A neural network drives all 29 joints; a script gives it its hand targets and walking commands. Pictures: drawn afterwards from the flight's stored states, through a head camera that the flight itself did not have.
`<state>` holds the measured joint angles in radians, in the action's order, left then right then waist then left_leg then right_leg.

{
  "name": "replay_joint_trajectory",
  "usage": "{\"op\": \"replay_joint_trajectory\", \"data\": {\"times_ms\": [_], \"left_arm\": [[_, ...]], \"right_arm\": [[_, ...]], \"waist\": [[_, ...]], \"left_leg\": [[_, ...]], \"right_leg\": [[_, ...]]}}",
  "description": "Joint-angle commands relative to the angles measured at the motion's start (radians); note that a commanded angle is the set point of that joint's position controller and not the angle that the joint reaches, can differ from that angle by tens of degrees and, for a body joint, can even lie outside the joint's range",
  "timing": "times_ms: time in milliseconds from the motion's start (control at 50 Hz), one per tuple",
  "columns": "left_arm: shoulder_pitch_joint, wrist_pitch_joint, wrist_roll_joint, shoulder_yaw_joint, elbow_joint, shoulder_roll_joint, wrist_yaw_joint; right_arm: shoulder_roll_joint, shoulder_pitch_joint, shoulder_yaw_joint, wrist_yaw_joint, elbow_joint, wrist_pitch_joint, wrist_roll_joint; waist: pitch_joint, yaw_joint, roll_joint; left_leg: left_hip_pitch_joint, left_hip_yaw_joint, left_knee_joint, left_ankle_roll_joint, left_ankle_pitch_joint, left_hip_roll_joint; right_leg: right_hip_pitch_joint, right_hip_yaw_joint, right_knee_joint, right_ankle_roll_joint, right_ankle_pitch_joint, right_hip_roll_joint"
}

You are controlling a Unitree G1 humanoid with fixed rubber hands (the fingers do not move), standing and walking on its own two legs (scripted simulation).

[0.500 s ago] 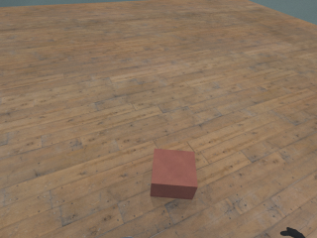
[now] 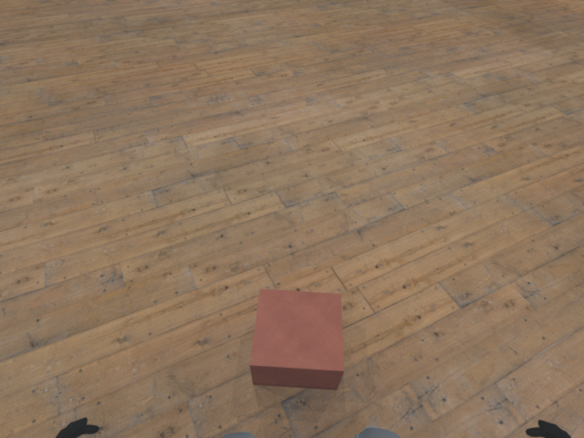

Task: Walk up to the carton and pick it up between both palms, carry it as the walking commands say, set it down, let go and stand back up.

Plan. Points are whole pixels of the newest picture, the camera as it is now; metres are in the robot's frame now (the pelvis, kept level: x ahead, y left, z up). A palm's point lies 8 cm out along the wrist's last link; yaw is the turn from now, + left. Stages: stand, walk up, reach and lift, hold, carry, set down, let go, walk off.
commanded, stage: walk up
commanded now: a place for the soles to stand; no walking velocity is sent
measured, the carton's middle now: (297, 338) +0.55 -0.03 -0.63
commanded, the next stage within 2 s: none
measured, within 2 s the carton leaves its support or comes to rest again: neither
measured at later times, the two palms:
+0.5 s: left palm (91, 425) +0.18 +0.28 -0.05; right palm (549, 363) +0.24 -0.35 -0.03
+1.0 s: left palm out of the picture +0.13 +0.27 -0.05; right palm (574, 436) +0.15 -0.34 -0.04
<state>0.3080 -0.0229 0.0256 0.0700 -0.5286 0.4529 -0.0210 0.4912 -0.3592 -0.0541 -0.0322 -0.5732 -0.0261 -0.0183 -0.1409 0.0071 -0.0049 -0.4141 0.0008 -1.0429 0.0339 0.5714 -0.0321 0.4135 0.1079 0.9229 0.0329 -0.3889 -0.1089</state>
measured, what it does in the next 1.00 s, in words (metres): steps on the spot: left foot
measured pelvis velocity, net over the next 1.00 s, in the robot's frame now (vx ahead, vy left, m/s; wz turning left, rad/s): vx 0.05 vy -0.04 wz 0.05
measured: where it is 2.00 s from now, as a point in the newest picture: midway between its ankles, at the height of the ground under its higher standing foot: outside the picture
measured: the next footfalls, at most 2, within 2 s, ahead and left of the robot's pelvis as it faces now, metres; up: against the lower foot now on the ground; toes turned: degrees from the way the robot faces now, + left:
left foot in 0.02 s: +0.09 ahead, +0.10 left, +0.00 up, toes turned +3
left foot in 1.18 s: +0.16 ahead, +0.16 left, +0.00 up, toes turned -4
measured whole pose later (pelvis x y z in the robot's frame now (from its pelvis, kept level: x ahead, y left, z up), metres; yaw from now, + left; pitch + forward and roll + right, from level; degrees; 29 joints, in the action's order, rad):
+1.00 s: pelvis +0.05 -0.04 +0.06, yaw +3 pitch -4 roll -1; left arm 0.12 0.02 0.02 0.06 -1.02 0.34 0.02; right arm 0.38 -0.10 -0.05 0.02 -1.04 0.01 0.03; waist -0.07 -0.02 0.00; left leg -0.19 0.00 -0.59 0.00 0.39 -0.05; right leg 0.11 0.13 0.38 0.00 -0.20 -0.05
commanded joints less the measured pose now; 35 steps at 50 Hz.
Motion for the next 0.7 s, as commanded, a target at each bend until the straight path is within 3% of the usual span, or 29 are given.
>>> {"op": "replay_joint_trajectory", "data": {"times_ms": [0, 20, 40, 60, 80, 100, 120, 140, 160, 180, 200, 220, 260, 300, 340, 380, 420, 440, 480, 500, 520, 540, 560, 580, 600, 620, 640, 660, 680], "left_arm": [[-0.12, 0.007, -0.021, 0.024, 0.074, 0.18, 0.009], [-0.051, 0.014, -0.031, 0.016, 0.051, 0.162, 0.002], [-0.073, 0.004, -0.051, 0.035, 0.032, 0.199, 0.017], [-0.107, -0.003, -0.053, 0.059, 0.028, 0.25, 0.025], [-0.109, -0.002, -0.063, 0.042, -0.003, 0.247, 0.024], [-0.089, 0.01, -0.058, 0.026, -0.033, 0.215, 0.024], [-0.02, 0.028, -0.05, 0.02, -0.074, 0.203, 0.027], [-0.001, 0.031, -0.047, 0.013, -0.111, 0.206, 0.027], [-0.044, 0.04, -0.042, 0.02, -0.106, 0.244, 0.028], [-0.094, 0.042, -0.048, 0.022, -0.108, 0.247, 0.025], [-0.108, 0.045, -0.054, 0.018, -0.114, 0.219, 0.022], [-0.128, 0.043, -0.057, 0.007, -0.152, 0.213, 0.024], [-0.097, 0.037, -0.055, 0.0, -0.188, 0.215, 0.028], [-0.104, 0.03, -0.048, 0.0, -0.221, 0.212, 0.028], [-0.153, 0.03, -0.047, 0.001, -0.247, 0.214, 0.027], [-0.172, 0.025, -0.044, -0.005, -0.268, 0.185, 0.027], [-0.191, 0.026, -0.051, -0.011, -0.293, 0.174, 0.026], [-0.213, 0.028, -0.05, -0.015, -0.301, 0.166, 0.025], [-0.23, 0.029, -0.052, -0.012, -0.328, 0.158, 0.026], [-0.242, 0.026, -0.046, -0.013, -0.339, 0.167, 0.02], [-0.234, 0.026, -0.05, -0.01, -0.356, 0.168, 0.023], [-0.262, 0.028, -0.048, -0.006, -0.375, 0.169, 0.024], [-0.254, 0.033, -0.047, -0.012, -0.384, 0.155, 0.022], [-0.252, 0.035, -0.042, -0.003, -0.405, 0.158, 0.019], [-0.263, 0.033, -0.042, 0.001, -0.399, 0.161, 0.017], [-0.289, 0.033, -0.043, -0.004, -0.412, 0.162, 0.017], [-0.296, 0.027, -0.04, -0.001, -0.422, 0.144, 0.017], [-0.285, 0.032, -0.046, -0.006, -0.414, 0.13, 0.017], [-0.296, 0.032, -0.044, -0.009, -0.433, 0.131, 0.016]], "right_arm": [[0.203, -0.123, -0.08, -0.003, 0.008, -0.019, 0.009], [0.249, -0.037, -0.094, -0.006, 0.033, -0.021, 0.011], [0.252, 0.045, -0.088, -0.01, 0.054, -0.02, 0.018], [0.27, 0.074, -0.077, -0.019, 0.052, -0.026, 0.028], [0.245, 0.104, -0.064, -0.021, 0.035, -0.036, 0.03], [0.258, 0.107, -0.062, -0.019, 0.019, -0.042, 0.024], [0.244, 0.158, -0.053, -0.013, 0.009, -0.032, 0.006], [0.22, 0.212, -0.038, -0.003, -0.013, -0.02, -0.003], [0.192, 0.172, -0.023, 0.004, -0.023, -0.021, -0.017], [0.178, 0.182, -0.021, 0.007, -0.057, -0.018, -0.017], [0.18, 0.16, -0.013, 0.001, -0.087, -0.01, -0.023], [0.188, 0.182, -0.013, -0.002, -0.094, -0.008, -0.02], [0.172, 0.214, -0.014, -0.003, -0.125, -0.004, -0.014], [0.152, 0.223, -0.008, -0.002, -0.155, 0.002, -0.01], [0.148, 0.263, -0.006, -0.003, -0.182, 0.002, -0.009], [0.136, 0.261, 0.0, -0.002, -0.217, 0.004, -0.017], [0.145, 0.3, 0.002, -0.001, -0.247, -0.002, -0.014], [0.16, 0.287, -0.002, 0.003, -0.258, 0.0, -0.006], [0.151, 0.323, 0.001, 0.0, -0.294, 0.001, -0.001], [0.151, 0.314, -0.002, 0.0, -0.303, 0.001, -0.006], [0.135, 0.315, 0.0, 0.001, -0.311, 0.003, -0.001], [0.128, 0.34, 0.013, 0.001, -0.325, -0.002, -0.006], [0.119, 0.342, 0.011, 0.001, -0.329, -0.005, -0.004], [0.128, 0.367, 0.004, 0.004, -0.348, -0.003, 0.002], [0.105, 0.348, 0.009, 0.006, -0.364, 0.0, -0.003], [0.112, 0.325, 0.011, 0.006, -0.382, -0.002, -0.008], [0.125, 0.345, 0.006, 0.005, -0.379, -0.004, 0.002], [0.104, 0.371, 0.017, 0.004, -0.382, -0.007, -0.007], [0.099, 0.385, 0.004, 0.004, -0.381, -0.008, 0.004]], "waist": [[0.067, -0.084, 0.004], [0.136, -0.046, -0.126], [0.085, -0.043, -0.142], [0.026, -0.05, -0.079], [0.032, -0.035, -0.069], [0.024, -0.018, -0.091], [0.129, 0.027, -0.049], [0.151, 0.035, -0.05], [0.194, 0.01, -0.016], [0.184, -0.001, -0.027], [0.205, -0.01, -0.066], [0.161, -0.009, -0.054], [0.18, -0.004, -0.017], [0.271, -0.002, 0.027], [0.278, 0.007, 0.05], [0.243, 0.005, 0.038], [0.25, 0.009, 0.061], [0.245, 0.0, 0.037], [0.213, 0.012, -0.005], [0.212, -0.006, -0.018], [0.225, 0.009, 0.025], [0.218, 0.004, 0.036], [0.235, -0.003, 0.077], [0.2, 0.012, 0.034], [0.207, 0.006, 0.057], [0.214, -0.012, 0.06], [0.183, 0.01, 0.022], [0.197, 0.01, -0.005], [0.179, -0.001, -0.021]], "left_leg": [[0.32, -0.113, 0.437, 0.02, -0.212, -0.038], [0.269, -0.418, 0.626, 0.083, -0.019, -0.219], [0.068, -0.638, 0.73, 0.18, 0.112, -0.315], [0.01, -0.669, 0.695, 0.211, -0.056, -0.342], [0.104, -0.543, 0.607, 0.198, -0.323, -0.315], [0.129, -0.398, 0.555, 0.153, -0.59, -0.268], [0.13, -0.282, 0.474, 0.116, -0.696, -0.221], [0.128, -0.161, 0.366, 0.058, -0.736, -0.147], [0.123, -0.096, 0.315, 0.012, -0.703, -0.1], [0.189, -0.063, 0.329, -0.014, -0.643, -0.067], [0.248, -0.086, 0.387, 0.001, -0.649, -0.068], [0.241, -0.097, 0.405, 0.009, -0.741, -0.086], [0.259, -0.085, 0.378, 0.029, -0.777, -0.103], [0.259, -0.086, 0.365, 0.017, -0.819, -0.105], [0.264, -0.063, 0.424, 0.011, -0.766, -0.091], [0.244, -0.072, 0.44, 0.021, -0.785, -0.1], [0.279, -0.079, 0.47, 0.016, -0.768, -0.113], [0.281, -0.064, 0.478, 0.011, -0.757, -0.106], [0.309, -0.035, 0.515, 0.018, -0.768, -0.099], [0.307, -0.053, 0.538, 0.025, -0.762, -0.096], [0.272, -0.046, 0.523, 0.023, -0.732, -0.105], [0.255, -0.081, 0.555, 0.017, -0.675, -0.114], [0.29, -0.066, 0.571, 0.01, -0.643, -0.108], [0.286, -0.055, 0.584, 0.012, -0.624, -0.1], [0.291, -0.039, 0.615, 0.009, -0.63, -0.106], [0.301, -0.08, 0.617, 0.007, -0.657, -0.106], [0.238, -0.098, 0.639, 0.014, -0.626, -0.112], [0.277, -0.067, 0.667, 0.005, -0.602, -0.112], [0.288, -0.067, 0.679, 0.008, -0.568, -0.104]], "right_leg": [[0.239, -0.18, -0.256, -0.09, -0.013, -0.134], [0.192, -0.1, -0.076, -0.034, -0.088, -0.061], [0.099, -0.09, -0.003, -0.029, -0.137, 0.011], [0.06, -0.157, 0.029, -0.049, -0.149, -0.005], [0.072, -0.152, -0.035, -0.055, -0.123, 0.005], [0.018, -0.136, -0.132, -0.062, -0.082, -0.003], [-0.147, -0.143, -0.236, -0.064, 0.176, 0.005], [-0.214, -0.165, -0.329, -0.08, 0.373, -0.031], [-0.262, -0.224, -0.345, -0.104, 0.528, -0.08], [-0.18, -0.259, -0.324, -0.131, 0.612, -0.112], [-0.169, -0.225, -0.273, -0.134, 0.61, -0.111], [-0.175, -0.172, -0.287, -0.112, 0.63, -0.081], [-0.197, -0.175, -0.327, -0.074, 0.704, -0.083], [-0.3, -0.138, -0.331, -0.091, 0.726, -0.076], [-0.323, -0.131, -0.327, -0.097, 0.774, -0.095], [-0.311, -0.121, -0.35, -0.085, 0.683, -0.077], [-0.318, -0.125, -0.396, -0.092, 0.662, -0.073], [-0.311, -0.11, -0.401, -0.088, 0.655, -0.074], [-0.292, -0.114, -0.41, -0.096, 0.636, -0.072], [-0.296, -0.099, -0.446, -0.084, 0.611, -0.074], [-0.348, -0.102, -0.47, -0.086, 0.624, -0.07], [-0.37, -0.122, -0.496, -0.084, 0.584, -0.084], [-0.358, -0.103, -0.514, -0.087, 0.554, -0.079], [-0.342, -0.118, -0.525, -0.09, 0.56, -0.074], [-0.355, -0.092, -0.525, -0.077, 0.51, -0.071], [-0.343, -0.082, -0.528, -0.075, 0.504, -0.067], [-0.397, -0.108, -0.559, -0.067, 0.432, -0.063], [-0.383, -0.109, -0.566, -0.066, 0.46, -0.078], [-0.342, -0.095, -0.583, -0.07, 0.375, -0.064]]}}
